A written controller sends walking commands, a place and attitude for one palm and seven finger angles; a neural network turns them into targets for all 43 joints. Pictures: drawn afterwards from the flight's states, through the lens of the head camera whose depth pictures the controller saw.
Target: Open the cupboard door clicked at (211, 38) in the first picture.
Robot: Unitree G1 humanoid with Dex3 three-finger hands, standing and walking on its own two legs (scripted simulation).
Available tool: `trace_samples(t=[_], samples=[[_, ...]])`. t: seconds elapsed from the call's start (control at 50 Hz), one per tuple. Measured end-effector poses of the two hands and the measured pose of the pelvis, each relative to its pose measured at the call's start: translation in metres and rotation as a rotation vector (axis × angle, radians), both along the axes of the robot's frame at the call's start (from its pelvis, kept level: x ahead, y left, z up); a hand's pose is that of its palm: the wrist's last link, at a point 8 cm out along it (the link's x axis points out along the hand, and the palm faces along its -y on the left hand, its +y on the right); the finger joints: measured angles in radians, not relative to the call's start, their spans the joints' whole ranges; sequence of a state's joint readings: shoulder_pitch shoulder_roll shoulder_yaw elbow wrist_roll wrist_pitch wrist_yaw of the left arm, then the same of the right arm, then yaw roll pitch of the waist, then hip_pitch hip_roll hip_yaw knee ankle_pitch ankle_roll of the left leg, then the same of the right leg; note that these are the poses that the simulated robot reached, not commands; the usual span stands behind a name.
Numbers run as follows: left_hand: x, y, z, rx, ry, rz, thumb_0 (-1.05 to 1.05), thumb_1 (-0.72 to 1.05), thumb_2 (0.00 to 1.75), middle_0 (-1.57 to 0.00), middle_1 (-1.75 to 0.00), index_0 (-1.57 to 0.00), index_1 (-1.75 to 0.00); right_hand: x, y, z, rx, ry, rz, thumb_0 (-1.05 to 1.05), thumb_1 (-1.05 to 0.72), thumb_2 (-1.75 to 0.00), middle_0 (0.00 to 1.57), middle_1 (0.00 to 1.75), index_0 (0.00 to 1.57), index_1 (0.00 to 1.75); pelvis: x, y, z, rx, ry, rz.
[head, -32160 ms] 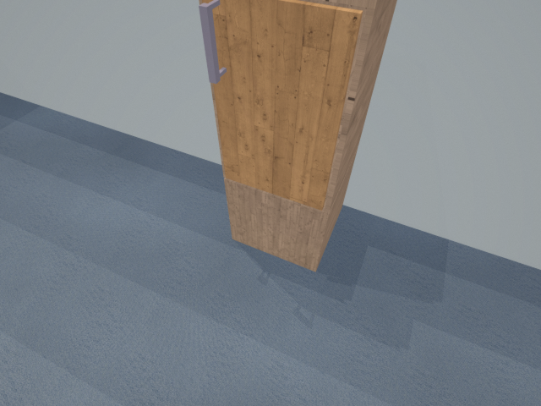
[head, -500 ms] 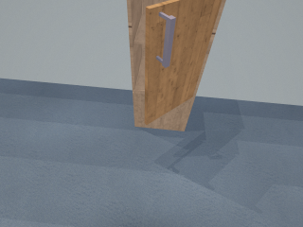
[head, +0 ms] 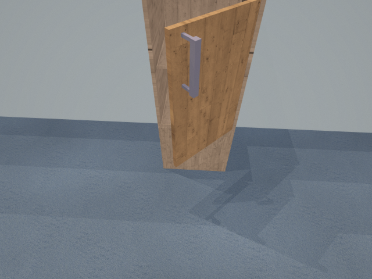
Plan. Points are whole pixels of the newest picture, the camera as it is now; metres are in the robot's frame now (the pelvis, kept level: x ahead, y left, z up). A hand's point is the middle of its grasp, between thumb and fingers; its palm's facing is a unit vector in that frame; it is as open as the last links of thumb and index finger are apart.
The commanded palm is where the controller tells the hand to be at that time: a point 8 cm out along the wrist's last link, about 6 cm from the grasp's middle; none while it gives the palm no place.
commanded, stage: let the arm hang, fingers relaxed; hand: left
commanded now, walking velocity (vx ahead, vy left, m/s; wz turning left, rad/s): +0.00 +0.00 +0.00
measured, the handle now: (189, 66) +0.62 +0.02 +0.14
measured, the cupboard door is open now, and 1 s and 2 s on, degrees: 43 43 43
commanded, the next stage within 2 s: look to check the result in 0.08 s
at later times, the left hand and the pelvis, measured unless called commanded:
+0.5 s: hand out of the picture +0.07 +0.22 -0.16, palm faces +0.00 -0.95 -0.32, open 7.4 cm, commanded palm none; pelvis +0.02 -0.01 +0.00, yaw +0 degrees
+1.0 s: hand out of the picture +0.08 +0.20 -0.17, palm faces -0.06 -0.96 -0.28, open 7.4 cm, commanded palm none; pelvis +0.02 -0.01 +0.00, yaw -5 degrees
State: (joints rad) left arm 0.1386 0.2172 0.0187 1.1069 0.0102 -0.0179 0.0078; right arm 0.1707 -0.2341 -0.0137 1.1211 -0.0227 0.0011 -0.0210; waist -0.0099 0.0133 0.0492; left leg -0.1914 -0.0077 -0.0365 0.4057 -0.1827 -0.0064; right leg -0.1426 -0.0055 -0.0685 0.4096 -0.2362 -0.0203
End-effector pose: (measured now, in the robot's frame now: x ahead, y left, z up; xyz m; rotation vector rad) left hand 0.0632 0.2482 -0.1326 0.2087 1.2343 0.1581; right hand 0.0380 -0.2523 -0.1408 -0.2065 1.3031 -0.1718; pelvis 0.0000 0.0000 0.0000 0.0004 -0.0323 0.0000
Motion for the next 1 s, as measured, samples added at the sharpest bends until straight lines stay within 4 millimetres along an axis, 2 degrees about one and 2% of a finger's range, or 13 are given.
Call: trace_samples(t=[0.14, 0.5, 0.74, 0.88, 1.0], samples=[[0.012, -0.001, 0.002, 0.005, 0.003, -0.014, 0.00, 0.90, 0.90, -0.20, -0.30, -0.20, -0.30, 0.008, -0.006, 0.002, -0.009, 0.002, -0.002, 0.00, -0.91, -0.90, 0.20, 0.30, 0.20, 0.30, 0.006, -0.002, 0.002, 0.000, 0.005, -0.003], [-0.002, 0.020, 0.011, 0.075, 0.077, 0.014, 0.01, 0.90, 0.90, -0.20, -0.30, -0.20, -0.30, 0.028, -0.022, 0.003, -0.022, 0.009, 0.009, 0.01, -0.91, -0.90, 0.21, 0.30, 0.20, 0.30, 0.019, -0.008, 0.003, 0.002, 0.006, -0.008], [0.013, 0.014, 0.011, 0.066, 0.040, -0.003, 0.01, 0.90, 0.90, -0.20, -0.30, -0.20, -0.30, 0.043, -0.033, 0.009, -0.044, -0.031, 0.014, 0.00, -0.90, -0.90, 0.21, 0.30, 0.20, 0.30, 0.022, -0.011, 0.004, 0.002, 0.001, -0.012], [0.021, 0.012, 0.011, 0.064, 0.029, -0.019, 0.01, 0.90, 0.90, -0.20, -0.30, -0.20, -0.30, 0.041, -0.035, 0.010, -0.052, -0.039, 0.000, 0.00, -0.90, -0.90, 0.21, 0.30, 0.20, 0.30, 0.021, -0.012, 0.004, 0.001, 0.003, -0.031], [0.019, 0.002, 0.001, 0.043, 0.072, -0.049, 0.01, 0.90, 0.90, -0.20, -0.30, -0.20, -0.30, 0.021, -0.024, 0.003, -0.035, -0.032, -0.069, 0.00, -0.91, -0.90, 0.20, 0.30, 0.20, 0.30, 0.018, -0.011, -0.001, -0.002, 0.008, -0.087]])
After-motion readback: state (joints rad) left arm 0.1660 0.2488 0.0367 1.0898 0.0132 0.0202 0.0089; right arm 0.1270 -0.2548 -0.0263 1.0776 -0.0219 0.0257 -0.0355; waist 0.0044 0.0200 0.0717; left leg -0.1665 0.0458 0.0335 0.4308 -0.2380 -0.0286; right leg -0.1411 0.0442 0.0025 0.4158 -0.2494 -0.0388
